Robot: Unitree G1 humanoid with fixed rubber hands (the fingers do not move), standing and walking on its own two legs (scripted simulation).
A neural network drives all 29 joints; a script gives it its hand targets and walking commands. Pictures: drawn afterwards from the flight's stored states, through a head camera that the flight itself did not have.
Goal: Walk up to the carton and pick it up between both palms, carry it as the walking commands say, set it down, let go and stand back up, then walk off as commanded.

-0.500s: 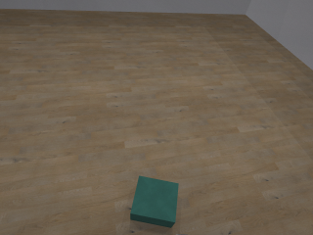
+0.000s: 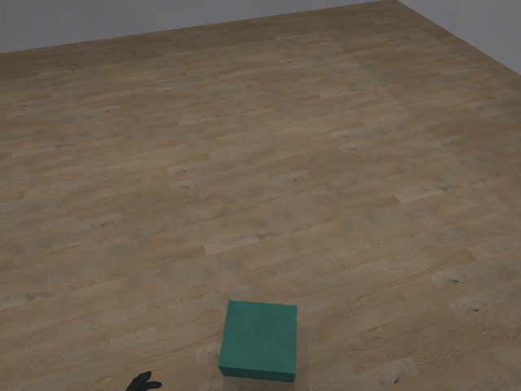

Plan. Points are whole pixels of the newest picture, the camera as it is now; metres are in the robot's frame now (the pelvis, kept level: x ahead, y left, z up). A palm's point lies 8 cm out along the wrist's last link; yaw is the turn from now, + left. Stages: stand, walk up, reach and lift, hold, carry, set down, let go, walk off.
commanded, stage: walk up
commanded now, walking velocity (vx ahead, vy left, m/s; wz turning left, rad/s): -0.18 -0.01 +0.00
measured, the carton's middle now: (260, 340) +0.41 +0.03 -0.70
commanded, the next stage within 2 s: stand in 1.78 s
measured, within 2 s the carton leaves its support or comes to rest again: neither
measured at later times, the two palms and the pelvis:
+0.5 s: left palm out of the picture -0.04 +0.30 -0.15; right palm out of the picture -0.04 -0.19 -0.11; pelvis -0.06 +0.05 +0.01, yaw -3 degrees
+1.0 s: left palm out of the picture -0.07 +0.24 -0.14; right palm out of the picture -0.11 -0.19 -0.14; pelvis -0.07 +0.03 +0.01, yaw -1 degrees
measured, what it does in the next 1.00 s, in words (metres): steps on the spot: left foot, then right foot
